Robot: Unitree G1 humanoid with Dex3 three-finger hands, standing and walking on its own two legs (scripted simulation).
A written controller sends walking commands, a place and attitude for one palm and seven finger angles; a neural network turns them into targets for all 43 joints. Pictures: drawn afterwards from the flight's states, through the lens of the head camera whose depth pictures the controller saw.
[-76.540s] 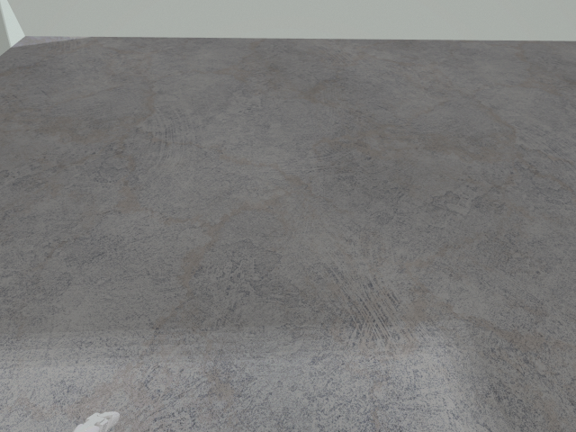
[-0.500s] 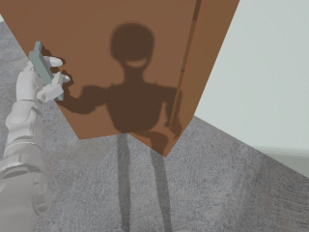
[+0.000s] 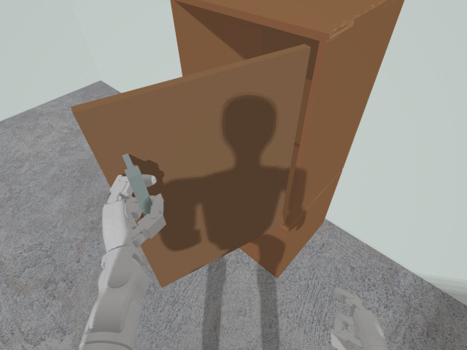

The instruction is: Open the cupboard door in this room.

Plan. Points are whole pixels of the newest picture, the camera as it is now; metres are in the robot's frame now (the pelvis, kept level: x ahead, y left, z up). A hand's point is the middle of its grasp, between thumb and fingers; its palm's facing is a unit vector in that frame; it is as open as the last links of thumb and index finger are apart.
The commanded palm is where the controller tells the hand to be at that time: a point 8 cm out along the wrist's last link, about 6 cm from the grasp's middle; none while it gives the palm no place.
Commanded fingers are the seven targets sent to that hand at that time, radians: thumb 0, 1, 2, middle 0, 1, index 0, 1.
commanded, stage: pull the door open along its arc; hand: left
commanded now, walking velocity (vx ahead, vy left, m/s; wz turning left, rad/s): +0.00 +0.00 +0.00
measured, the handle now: (141, 194) +0.36 +0.18 +0.10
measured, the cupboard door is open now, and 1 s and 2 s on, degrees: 72 80 83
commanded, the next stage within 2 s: open thumb and fingers to let go in 0.26 s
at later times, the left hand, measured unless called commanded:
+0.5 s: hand (183, 234) +0.28 +0.09 +0.10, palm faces +0.43 -0.90 -0.02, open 6.0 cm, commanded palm +0.24 +0.14 +0.09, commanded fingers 0.00 0.34 0.66 -0.36 -1.29 -0.36 -1.29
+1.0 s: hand (180, 228) +0.29 +0.10 +0.10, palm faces +0.39 -0.92 +0.01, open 13.8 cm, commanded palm +0.24 +0.14 +0.09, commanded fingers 0.00 -0.50 0.30 -0.21 -0.65 -0.21 -0.65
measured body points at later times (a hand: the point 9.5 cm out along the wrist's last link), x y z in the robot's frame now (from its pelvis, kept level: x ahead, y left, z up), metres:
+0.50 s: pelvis +0.00 -0.02 +0.00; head -0.01 -0.05 +0.45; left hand +0.25 +0.14 +0.10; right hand +0.17 -0.25 -0.11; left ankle +0.00 +0.12 -0.72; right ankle -0.02 -0.11 -0.72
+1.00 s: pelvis -0.01 +0.01 +0.00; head -0.01 +0.00 +0.45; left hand +0.26 +0.15 +0.10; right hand +0.18 -0.19 -0.09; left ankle +0.00 +0.12 -0.72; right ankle -0.02 -0.11 -0.72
